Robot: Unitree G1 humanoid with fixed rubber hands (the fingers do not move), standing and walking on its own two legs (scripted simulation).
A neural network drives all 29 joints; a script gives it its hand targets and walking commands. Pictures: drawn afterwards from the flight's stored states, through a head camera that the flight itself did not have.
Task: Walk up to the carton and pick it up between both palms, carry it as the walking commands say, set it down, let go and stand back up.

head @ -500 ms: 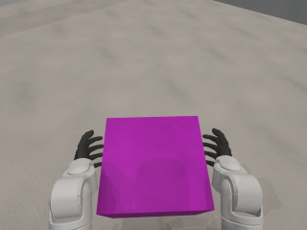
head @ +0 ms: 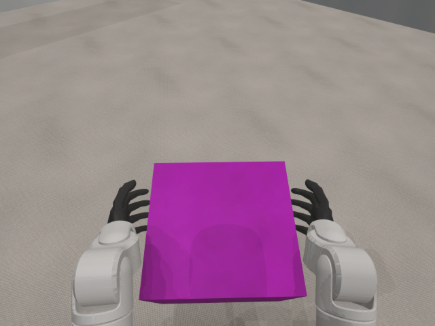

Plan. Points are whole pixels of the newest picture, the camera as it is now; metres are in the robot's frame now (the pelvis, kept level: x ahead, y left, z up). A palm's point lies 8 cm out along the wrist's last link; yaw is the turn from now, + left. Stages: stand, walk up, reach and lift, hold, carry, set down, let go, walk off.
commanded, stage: carry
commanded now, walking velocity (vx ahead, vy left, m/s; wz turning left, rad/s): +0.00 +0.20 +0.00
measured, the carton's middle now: (220, 236) +0.30 -0.01 +0.02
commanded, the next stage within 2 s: none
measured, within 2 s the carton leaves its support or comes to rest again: neither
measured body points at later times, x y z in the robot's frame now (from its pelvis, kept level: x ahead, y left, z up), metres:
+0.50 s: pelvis -0.04 +0.14 +0.00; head -0.04 +0.15 +0.45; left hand +0.24 +0.28 +0.10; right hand +0.23 -0.03 +0.11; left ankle -0.01 +0.27 -0.73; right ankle -0.03 -0.04 -0.73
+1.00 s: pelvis -0.07 +0.22 +0.01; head -0.10 +0.24 +0.46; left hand +0.21 +0.36 +0.11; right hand +0.19 +0.05 +0.12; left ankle -0.01 +0.27 -0.73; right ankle -0.07 +0.08 -0.73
